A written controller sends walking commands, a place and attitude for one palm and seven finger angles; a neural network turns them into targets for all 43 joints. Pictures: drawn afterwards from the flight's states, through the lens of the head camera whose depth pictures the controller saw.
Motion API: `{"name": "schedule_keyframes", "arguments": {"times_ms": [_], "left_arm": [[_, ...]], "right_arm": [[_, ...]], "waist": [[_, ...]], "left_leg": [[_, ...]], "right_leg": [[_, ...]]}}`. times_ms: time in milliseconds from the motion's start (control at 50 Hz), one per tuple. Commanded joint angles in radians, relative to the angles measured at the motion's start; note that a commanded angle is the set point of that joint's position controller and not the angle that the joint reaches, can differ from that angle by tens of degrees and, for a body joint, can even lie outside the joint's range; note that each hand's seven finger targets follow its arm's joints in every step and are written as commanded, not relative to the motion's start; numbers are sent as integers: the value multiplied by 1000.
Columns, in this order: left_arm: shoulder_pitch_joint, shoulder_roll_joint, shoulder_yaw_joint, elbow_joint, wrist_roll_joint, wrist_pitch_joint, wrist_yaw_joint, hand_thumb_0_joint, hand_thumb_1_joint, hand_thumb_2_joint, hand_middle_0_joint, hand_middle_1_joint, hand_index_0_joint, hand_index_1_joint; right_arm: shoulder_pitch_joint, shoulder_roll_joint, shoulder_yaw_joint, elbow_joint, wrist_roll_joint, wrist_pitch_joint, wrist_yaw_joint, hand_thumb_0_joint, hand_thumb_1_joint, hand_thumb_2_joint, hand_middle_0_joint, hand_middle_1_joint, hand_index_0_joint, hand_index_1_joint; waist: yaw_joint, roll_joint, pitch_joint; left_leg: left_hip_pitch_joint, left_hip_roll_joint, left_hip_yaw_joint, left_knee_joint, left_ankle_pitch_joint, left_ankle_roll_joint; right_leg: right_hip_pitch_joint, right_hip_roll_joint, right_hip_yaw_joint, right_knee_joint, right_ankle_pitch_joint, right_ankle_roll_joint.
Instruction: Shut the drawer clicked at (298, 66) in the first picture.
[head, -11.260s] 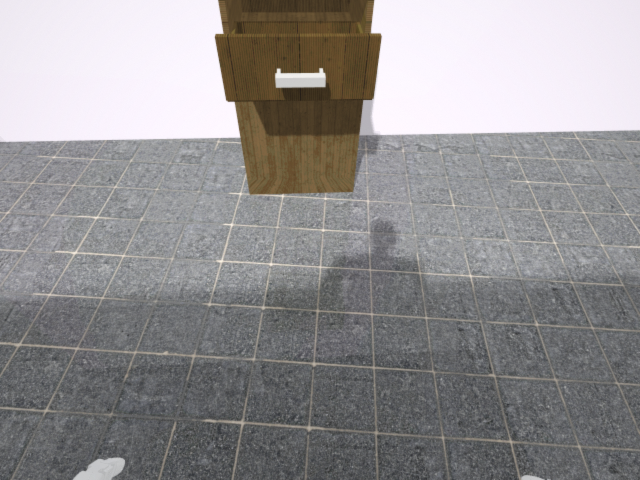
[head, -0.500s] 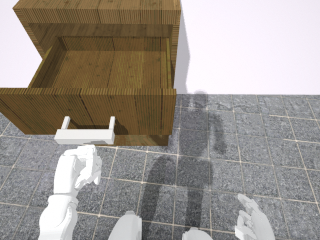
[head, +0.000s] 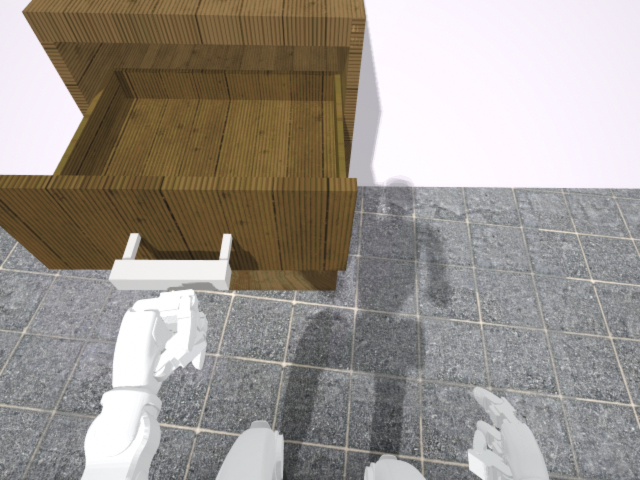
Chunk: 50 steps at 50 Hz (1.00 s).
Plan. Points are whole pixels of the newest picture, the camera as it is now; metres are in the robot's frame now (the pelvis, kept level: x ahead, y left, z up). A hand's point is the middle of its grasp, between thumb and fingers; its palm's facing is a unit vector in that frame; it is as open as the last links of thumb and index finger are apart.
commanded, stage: push the drawer shut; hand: left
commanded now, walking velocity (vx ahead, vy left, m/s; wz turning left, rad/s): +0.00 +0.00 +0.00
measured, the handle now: (176, 258) +0.37 +0.20 +0.05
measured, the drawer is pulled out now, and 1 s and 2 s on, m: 0.29 0.20 0.08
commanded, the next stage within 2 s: none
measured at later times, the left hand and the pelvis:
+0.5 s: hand (201, 305) +0.31 +0.16 +0.04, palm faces +0.03 -1.00 -0.04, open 3.0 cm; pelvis -0.01 +0.00 +0.00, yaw +0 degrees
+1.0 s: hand (214, 256) +0.38 +0.16 +0.04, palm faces +0.04 -1.00 -0.04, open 3.3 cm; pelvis -0.01 +0.00 +0.00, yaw -1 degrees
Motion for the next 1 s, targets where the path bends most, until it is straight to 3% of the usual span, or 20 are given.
{"name": "schedule_keyframes", "arguments": {"times_ms": [0,60,120,200,300,320,440,500,520,640,680,760,820,860,960,980], "left_arm": [[-122,88,47,-224,-7,-76,0,0,900,900,-1400,-1600,-1400,-1600],[-185,102,64,-181,-10,-78,-5,0,900,900,-1400,-1600,-1400,-1600],[-248,114,66,-150,-9,-74,-13,0,900,900,-1400,-1600,-1400,-1600],[-293,124,88,-134,-21,-67,-21,0,900,900,-1400,-1600,-1400,-1600],[-381,125,86,-89,-23,-73,-18,0,900,900,-1400,-1600,-1400,-1600],[-404,157,114,-57,-22,-74,-14,0,900,900,-1400,-1600,-1400,-1600],[-565,158,108,18,-15,-86,-19,0,900,900,-1400,-1600,-1400,-1600],[-611,152,102,43,-18,-83,-19,0,900,900,-1400,-1600,-1400,-1600],[-612,164,112,72,-14,-78,-18,0,900,900,-1400,-1600,-1400,-1600],[-735,168,114,151,-6,-84,-7,0,900,900,-1400,-1600,-1400,-1600],[-726,176,132,180,-5,-88,-1,0,900,900,-1400,-1600,-1400,-1600],[-807,166,116,220,13,-98,8,0,900,900,-1400,-1600,-1400,-1600],[-850,196,141,275,24,-101,16,0,900,900,-1400,-1600,-1400,-1600],[-869,188,143,267,21,-109,15,0,900,900,-1400,-1600,-1400,-1600],[-897,210,167,313,23,-119,14,0,900,900,-1400,-1600,-1400,-1600],[-930,194,149,310,24,-123,13,0,900,900,-1400,-1600,-1400,-1600]], "right_arm": [[-35,-128,-52,-145,6,-40,-8,0,-900,-900,200,300,200,300],[-27,-132,-52,-126,4,-37,-11,0,-900,-900,200,300,200,300],[-26,-137,-51,-117,5,-37,-15,0,-900,-900,200,300,200,300],[-19,-138,-55,-107,8,-35,-16,0,-900,-900,200,300,200,300],[-17,-140,-53,-84,8,-35,-17,0,-900,-900,200,300,200,300],[-12,-145,-53,-74,8,-31,-21,0,-900,-900,200,300,200,300],[-9,-148,-51,-51,10,-34,-26,0,-900,-900,200,300,200,300],[-2,-150,-52,-45,12,-35,-26,0,-900,-900,200,300,200,300],[5,-154,-52,-40,12,-33,-26,0,-900,-900,200,300,200,300],[17,-156,-50,-27,13,-24,-24,0,-900,-900,200,300,200,300],[25,-156,-53,-28,13,-21,-20,0,-900,-900,200,300,200,300],[44,-159,-54,-19,10,-12,-12,0,-900,-900,200,300,200,300],[63,-167,-56,-9,7,-4,-10,0,-900,-900,200,300,200,300],[68,-164,-59,-6,5,0,-7,0,-900,-900,200,300,200,300],[84,-166,-62,1,5,15,-3,0,-900,-900,200,300,200,300],[86,-164,-62,4,5,15,-2,0,-900,-900,200,300,200,300]], "waist": [[-17,8,-271],[-30,-15,-257],[-32,10,-252],[-25,16,-305],[-41,0,-290],[-46,-37,-271],[-50,18,-296],[-50,19,-324],[-55,-11,-316],[-62,-2,-304],[-52,-7,-313],[-61,26,-318],[-66,-10,-322],[-63,21,-361],[-60,18,-369],[-70,21,-369]], "left_leg": [[345,-33,-48,-147,177,15],[321,-33,-48,-134,159,17],[324,-32,-52,-135,152,17],[360,-33,-49,-138,199,14],[340,-34,-47,-130,183,16],[312,-33,-47,-124,162,20],[333,-35,-51,-129,120,17],[356,-35,-54,-136,128,15],[348,-32,-57,-134,131,19],[347,-33,-57,-145,94,16],[351,-34,-54,-147,106,14],[377,-33,-64,-153,112,10],[362,-32,-66,-147,117,13],[390,-33,-60,-143,143,12],[396,-31,-61,-144,171,8],[404,-30,-62,-142,174,8]], "right_leg": [[3,28,32,-185,289,0],[-7,29,39,-191,279,3],[-20,29,39,-191,265,0],[8,26,41,-190,317,0],[-2,24,47,-197,308,5],[-4,27,55,-206,287,7],[-34,25,58,-209,229,2],[-31,25,57,-211,236,3],[-31,29,56,-213,239,3],[-55,29,58,-223,203,4],[-42,30,58,-223,217,2],[-73,33,48,-213,219,-1],[-71,36,47,-208,227,-1],[-64,33,52,-208,251,0],[-63,37,49,-202,274,-3],[-70,36,48,-203,277,-1]]}}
